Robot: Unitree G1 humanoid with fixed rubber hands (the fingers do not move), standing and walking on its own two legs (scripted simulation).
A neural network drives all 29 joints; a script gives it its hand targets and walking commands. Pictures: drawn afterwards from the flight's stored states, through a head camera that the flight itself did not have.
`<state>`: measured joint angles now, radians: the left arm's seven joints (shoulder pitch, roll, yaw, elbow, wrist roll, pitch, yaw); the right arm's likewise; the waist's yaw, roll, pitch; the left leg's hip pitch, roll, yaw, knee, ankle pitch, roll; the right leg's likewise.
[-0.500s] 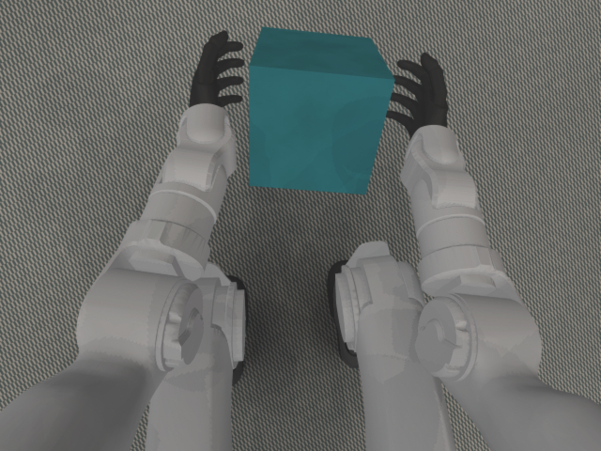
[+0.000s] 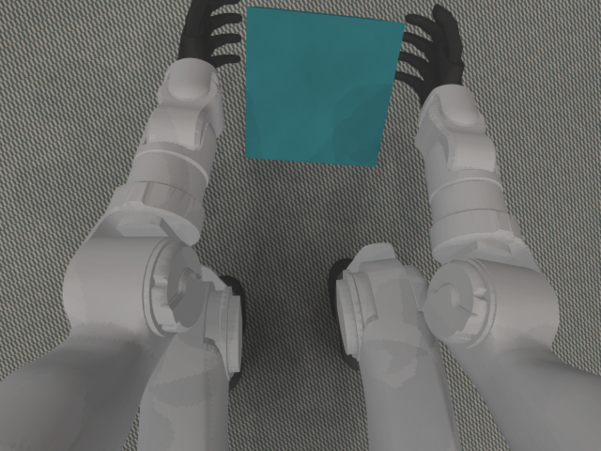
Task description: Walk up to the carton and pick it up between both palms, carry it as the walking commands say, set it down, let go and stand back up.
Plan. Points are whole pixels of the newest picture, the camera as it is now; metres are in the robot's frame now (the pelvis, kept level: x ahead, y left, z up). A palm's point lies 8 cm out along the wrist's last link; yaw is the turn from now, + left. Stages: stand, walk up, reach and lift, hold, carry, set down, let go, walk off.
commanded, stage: set down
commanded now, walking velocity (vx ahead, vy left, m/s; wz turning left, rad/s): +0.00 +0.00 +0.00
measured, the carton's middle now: (313, 81) +0.54 -0.07 -0.25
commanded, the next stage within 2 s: none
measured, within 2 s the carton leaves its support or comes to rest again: rests again in 1.68 s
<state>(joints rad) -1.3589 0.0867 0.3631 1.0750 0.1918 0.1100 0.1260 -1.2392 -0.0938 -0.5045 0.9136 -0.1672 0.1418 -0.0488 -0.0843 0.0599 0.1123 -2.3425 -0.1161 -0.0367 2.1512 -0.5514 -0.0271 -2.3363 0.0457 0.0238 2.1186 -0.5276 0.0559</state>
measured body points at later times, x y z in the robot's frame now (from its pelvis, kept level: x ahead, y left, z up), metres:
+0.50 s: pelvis +0.01 +0.00 +0.00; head +0.35 -0.01 +0.29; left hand +0.56 +0.07 -0.15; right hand +0.52 -0.20 -0.15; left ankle +0.11 +0.11 -0.34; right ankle +0.12 -0.13 -0.34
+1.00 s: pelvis +0.01 +0.00 +0.00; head +0.36 -0.01 +0.29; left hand +0.56 +0.07 -0.16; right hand +0.52 -0.20 -0.15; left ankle +0.11 +0.11 -0.34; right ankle +0.12 -0.13 -0.34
